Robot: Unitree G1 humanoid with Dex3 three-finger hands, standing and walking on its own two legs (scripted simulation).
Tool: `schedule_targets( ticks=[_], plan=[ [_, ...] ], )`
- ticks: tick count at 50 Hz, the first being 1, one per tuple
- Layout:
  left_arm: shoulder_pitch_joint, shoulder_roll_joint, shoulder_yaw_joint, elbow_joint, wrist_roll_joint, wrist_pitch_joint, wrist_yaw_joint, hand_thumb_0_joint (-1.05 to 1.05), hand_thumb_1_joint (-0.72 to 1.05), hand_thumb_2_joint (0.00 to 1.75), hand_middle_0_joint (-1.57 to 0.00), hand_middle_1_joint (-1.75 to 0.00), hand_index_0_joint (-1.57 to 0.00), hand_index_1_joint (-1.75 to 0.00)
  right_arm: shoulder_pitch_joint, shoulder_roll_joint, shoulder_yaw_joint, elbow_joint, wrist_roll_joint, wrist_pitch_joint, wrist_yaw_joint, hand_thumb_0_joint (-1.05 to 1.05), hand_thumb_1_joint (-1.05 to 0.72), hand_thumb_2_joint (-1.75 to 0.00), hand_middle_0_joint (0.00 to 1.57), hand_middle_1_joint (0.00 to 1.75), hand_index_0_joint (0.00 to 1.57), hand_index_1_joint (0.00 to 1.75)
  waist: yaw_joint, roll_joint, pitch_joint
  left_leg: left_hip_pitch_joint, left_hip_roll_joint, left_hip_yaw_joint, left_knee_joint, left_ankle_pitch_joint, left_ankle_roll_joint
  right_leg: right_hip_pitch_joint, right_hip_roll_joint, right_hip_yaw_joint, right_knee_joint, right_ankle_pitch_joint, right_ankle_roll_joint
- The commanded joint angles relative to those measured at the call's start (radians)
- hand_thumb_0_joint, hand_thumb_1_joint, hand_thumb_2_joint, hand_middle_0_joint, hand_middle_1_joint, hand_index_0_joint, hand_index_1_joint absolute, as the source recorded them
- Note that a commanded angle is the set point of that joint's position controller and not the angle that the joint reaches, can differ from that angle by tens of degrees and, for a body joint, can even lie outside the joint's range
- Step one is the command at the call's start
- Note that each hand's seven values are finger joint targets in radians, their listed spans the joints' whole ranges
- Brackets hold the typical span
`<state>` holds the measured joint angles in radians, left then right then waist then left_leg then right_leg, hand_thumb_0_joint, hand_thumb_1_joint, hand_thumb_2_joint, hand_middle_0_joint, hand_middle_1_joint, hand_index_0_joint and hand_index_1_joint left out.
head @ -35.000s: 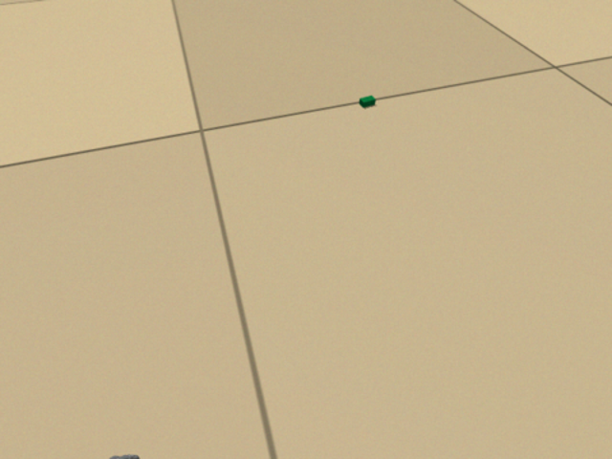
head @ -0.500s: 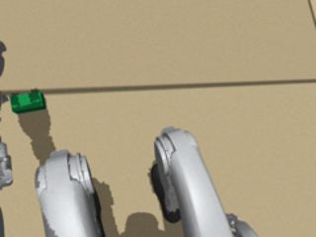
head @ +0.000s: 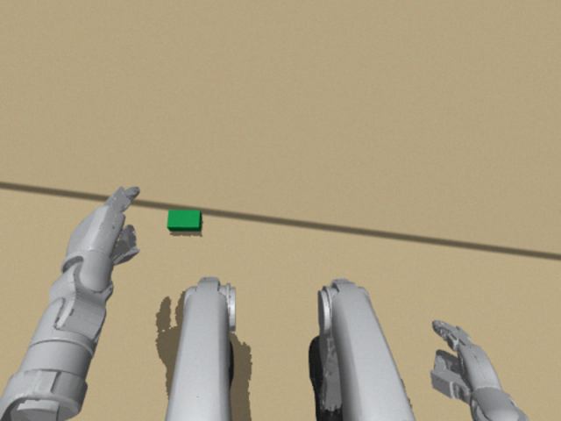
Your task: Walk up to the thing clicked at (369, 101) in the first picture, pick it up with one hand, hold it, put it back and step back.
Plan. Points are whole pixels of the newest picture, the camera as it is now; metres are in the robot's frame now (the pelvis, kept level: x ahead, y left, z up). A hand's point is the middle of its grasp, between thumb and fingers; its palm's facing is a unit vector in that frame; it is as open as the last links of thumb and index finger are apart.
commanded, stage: home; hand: left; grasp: from above
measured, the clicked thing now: (184, 220) +0.52 +0.25 -0.46
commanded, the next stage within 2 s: none
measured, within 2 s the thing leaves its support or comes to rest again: neither
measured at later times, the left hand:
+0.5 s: hand (85, 287) +0.26 +0.20 +0.11, palm faces +0.11 -0.96 -0.24, open 7.4 cm
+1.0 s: hand (33, 324) +0.23 +0.19 +0.19, palm faces +0.15 -0.97 -0.19, open 7.4 cm
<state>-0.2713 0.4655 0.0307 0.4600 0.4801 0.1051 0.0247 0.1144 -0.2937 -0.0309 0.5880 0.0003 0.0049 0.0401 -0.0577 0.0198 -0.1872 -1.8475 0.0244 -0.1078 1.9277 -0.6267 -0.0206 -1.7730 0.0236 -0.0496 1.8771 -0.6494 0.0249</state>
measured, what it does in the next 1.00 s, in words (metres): rises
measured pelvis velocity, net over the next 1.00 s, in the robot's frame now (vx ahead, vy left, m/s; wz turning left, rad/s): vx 0.08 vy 0.00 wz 0.10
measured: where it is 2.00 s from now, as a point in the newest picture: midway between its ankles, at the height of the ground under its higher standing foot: (272, 399)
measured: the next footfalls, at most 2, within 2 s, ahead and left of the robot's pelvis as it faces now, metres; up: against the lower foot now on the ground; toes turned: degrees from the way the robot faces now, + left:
none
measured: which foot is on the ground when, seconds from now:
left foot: down 0.00-1.00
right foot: down 0.00-1.00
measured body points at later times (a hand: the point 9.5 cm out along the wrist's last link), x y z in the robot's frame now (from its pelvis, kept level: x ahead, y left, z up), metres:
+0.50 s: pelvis +0.05 +0.00 +0.18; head +0.12 +0.02 +0.63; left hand +0.25 +0.25 +0.13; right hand +0.22 -0.23 +0.10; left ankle +0.09 +0.13 -0.45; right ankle +0.09 -0.13 -0.45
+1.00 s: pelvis +0.08 +0.00 +0.23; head +0.10 +0.01 +0.68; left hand +0.22 +0.24 +0.20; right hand +0.28 -0.23 +0.18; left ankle +0.09 +0.13 -0.45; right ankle +0.09 -0.13 -0.45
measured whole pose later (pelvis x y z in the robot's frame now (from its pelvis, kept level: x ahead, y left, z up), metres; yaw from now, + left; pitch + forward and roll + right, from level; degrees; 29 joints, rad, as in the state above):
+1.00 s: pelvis +0.08 +0.00 +0.23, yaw +6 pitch +10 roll -3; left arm 0.50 0.22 0.04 -0.12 -0.05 0.46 0.01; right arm 0.27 -0.22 0.03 0.52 0.00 -0.24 -0.19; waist -0.04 0.04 -0.17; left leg -0.70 0.02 -0.08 1.01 -0.48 -0.02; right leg -0.63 0.00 -0.05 0.95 -0.49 0.01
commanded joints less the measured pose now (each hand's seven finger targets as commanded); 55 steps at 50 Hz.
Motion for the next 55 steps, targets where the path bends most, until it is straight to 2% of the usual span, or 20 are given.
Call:
schedule_targets(
  ticks=[1, 4, 7, 9, 10, 11, 13, 17, 22, 25, 29, 35, 41, 43, 51, 55],
  plan=[
    [-0.130, 0.119, 0.060, -0.309, -0.118, 0.032, 0.048, 0.00, 0.90, 0.90, -0.20, -0.30, -0.20, -0.30, 0.064, -0.144, -0.048, -0.093, 0.024, -0.068, -0.045, 0.00, -0.90, -0.90, 0.20, 0.30, 0.20, 0.30, -0.023, 0.167, -0.507, 0.586, 0.001, 0.003, -0.425, -0.035, 0.038, 0.336, 0.009, -0.013, -0.352, 0.076, -0.049],
    [-0.035, 0.077, 0.053, -0.317, -0.198, 0.079, 0.054, 0.00, 0.90, 0.90, -0.20, -0.30, -0.20, -0.30, 0.032, -0.126, -0.035, -0.100, 0.031, -0.091, -0.068, 0.00, -0.90, -0.90, 0.20, 0.30, 0.20, 0.30, -0.033, 0.126, -0.410, 0.621, -0.001, -0.002, -0.494, -0.066, 0.041, 0.388, 0.010, -0.002, -0.437, 0.041, -0.047],
    [0.036, 0.058, 0.061, -0.394, -0.278, 0.114, 0.059, 0.00, 0.90, 0.90, -0.20, -0.30, -0.20, -0.30, 0.018, -0.108, -0.023, -0.120, 0.034, -0.115, -0.086, 0.00, -0.90, -0.90, 0.20, 0.30, 0.20, 0.30, -0.032, 0.115, -0.414, 0.680, -0.011, 0.025, -0.541, -0.025, 0.045, 0.507, 0.006, 0.019, -0.525, 0.057, -0.046],
    [0.120, 0.036, 0.066, -0.401, -0.333, 0.141, 0.063, 0.00, 0.90, 0.90, -0.20, -0.30, -0.20, -0.30, 0.006, -0.096, -0.014, -0.130, 0.036, -0.130, -0.098, 0.00, -0.90, -0.90, 0.20, 0.30, 0.20, 0.30, -0.024, 0.103, -0.361, 0.715, -0.011, 0.025, -0.593, -0.033, 0.045, 0.561, 0.005, 0.027, -0.581, 0.043, -0.045],
    [0.131, 0.020, 0.060, -0.415, -0.355, 0.148, 0.063, 0.00, 0.90, 0.90, -0.20, -0.30, -0.20, -0.30, 0.007, -0.092, -0.011, -0.133, 0.037, -0.136, -0.103, 0.00, -0.90, -0.90, 0.20, 0.30, 0.20, 0.30, -0.032, 0.106, -0.344, 0.743, -0.010, 0.015, -0.626, -0.038, 0.044, 0.576, 0.004, 0.024, -0.600, 0.043, -0.045],
    [0.146, 0.019, 0.075, -0.425, -0.371, 0.154, 0.066, 0.00, 0.90, 0.90, -0.20, -0.30, -0.20, -0.30, 0.007, -0.090, -0.007, -0.134, 0.037, -0.142, -0.109, 0.00, -0.90, -0.90, 0.20, 0.30, 0.20, 0.30, -0.025, 0.111, -0.325, 0.769, -0.008, 0.000, -0.657, -0.047, 0.042, 0.589, 0.002, 0.022, -0.612, 0.043, -0.043],
    [0.218, 0.001, 0.082, -0.454, -0.402, 0.174, 0.070, 0.00, 0.90, 0.90, -0.20, -0.30, -0.20, -0.30, 0.022, -0.080, -0.001, -0.152, 0.040, -0.151, -0.123, 0.00, -0.90, -0.90, 0.20, 0.30, 0.20, 0.30, -0.014, 0.113, -0.328, 0.840, -0.007, 0.000, -0.702, -0.006, 0.038, 0.648, 0.003, 0.020, -0.659, 0.076, -0.045],
    [0.346, -0.064, 0.079, -0.501, -0.463, 0.230, 0.073, 0.00, 0.90, 0.90, -0.20, -0.30, -0.20, -0.30, 0.060, -0.058, 0.016, -0.156, 0.043, -0.167, -0.151, 0.00, -0.90, -0.90, 0.20, 0.30, 0.20, 0.30, -0.024, 0.080, -0.296, 0.935, -0.010, 0.015, -0.783, 0.128, 0.036, 0.802, 0.002, 0.018, -0.761, 0.183, -0.042],
    [0.484, -0.102, 0.094, -0.592, -0.532, 0.278, 0.067, 0.00, 0.90, 0.90, -0.20, -0.30, -0.20, -0.30, 0.095, -0.046, 0.027, -0.175, 0.044, -0.195, -0.195, 0.00, -0.90, -0.90, 0.20, 0.30, 0.20, 0.30, -0.017, 0.061, -0.236, 1.052, -0.016, 0.037, -0.877, 0.246, 0.034, 0.953, 0.005, 0.013, -0.885, 0.281, -0.037],
    [0.561, -0.124, 0.088, -0.650, -0.546, 0.293, 0.059, 0.00, 0.90, 0.90, -0.20, -0.30, -0.20, -0.30, 0.116, -0.039, 0.029, -0.187, 0.037, -0.213, -0.214, 0.00, -0.90, -0.90, 0.20, 0.30, 0.20, 0.30, -0.016, 0.072, -0.188, 1.118, -0.016, 0.041, -0.942, 0.280, 0.031, 1.009, 0.005, 0.007, -0.947, 0.313, -0.034],
    [0.674, -0.134, 0.090, -0.731, -0.550, 0.306, 0.051, 0.00, 0.90, 0.90, -0.20, -0.30, -0.20, -0.30, 0.136, -0.028, 0.024, -0.202, 0.030, -0.233, -0.231, 0.00, -0.90, -0.90, 0.20, 0.30, 0.20, 0.30, 0.001, 0.078, -0.161, 1.200, -0.017, 0.048, -1.006, 0.358, 0.026, 1.090, 0.009, -0.001, -1.009, 0.372, -0.034],
    [0.771, -0.160, 0.063, -0.779, -0.544, 0.315, 0.028, 0.00, 0.90, 0.90, -0.20, -0.30, -0.20, -0.30, 0.136, -0.027, 0.021, -0.223, 0.019, -0.261, -0.243, 0.00, -0.90, -0.90, 0.20, 0.30, 0.20, 0.30, 0.003, 0.038, -0.067, 1.233, -0.023, 0.051, -1.062, 0.356, 0.033, 1.133, 0.010, -0.011, -1.079, 0.368, -0.027],
    [0.755, -0.156, 0.053, -0.781, -0.539, 0.317, 0.003, 0.00, 0.90, 0.90, -0.20, -0.30, -0.20, -0.30, 0.127, -0.039, 0.013, -0.219, 0.011, -0.288, -0.246, 0.00, -0.90, -0.90, 0.20, 0.30, 0.20, 0.30, -0.008, -0.008, -0.030, 1.248, -0.027, 0.066, -1.070, 0.346, 0.039, 1.136, 0.004, -0.011, -1.109, 0.356, -0.017],
    [0.734, -0.147, 0.065, -0.763, -0.535, 0.310, -0.002, 0.00, 0.90, 0.90, -0.20, -0.30, -0.20, -0.30, 0.118, -0.044, 0.013, -0.215, 0.008, -0.296, -0.245, 0.00, -0.90, -0.90, 0.20, 0.30, 0.20, 0.30, -0.003, 0.001, -0.008, 1.245, -0.026, 0.065, -1.077, 0.328, 0.037, 1.129, 0.002, -0.015, -1.106, 0.336, -0.016],
    [0.732, -0.139, 0.070, -0.801, -0.523, 0.297, -0.001, 0.00, 0.90, 0.90, -0.20, -0.30, -0.20, -0.30, 0.109, -0.044, 0.013, -0.209, 0.003, -0.314, -0.239, 0.00, -0.90, -0.90, 0.20, 0.30, 0.20, 0.30, 0.015, 0.055, -0.053, 1.281, -0.029, 0.066, -1.076, 0.361, 0.030, 1.160, -0.002, -0.011, -1.091, 0.371, -0.021],
    [0.750, -0.146, 0.055, -0.788, -0.521, 0.301, 0.002, 0.00, 0.90, 0.90, -0.20, -0.30, -0.20, -0.30, 0.114, -0.046, 0.014, -0.203, 0.002, -0.313, -0.239, 0.00, -0.90, -0.90, 0.20, 0.30, 0.20, 0.30, 0.010, 0.042, -0.057, 1.287, -0.029, 0.067, -1.069, 0.390, 0.032, 1.169, -0.002, -0.011, -1.090, 0.404, -0.018]
  ],
)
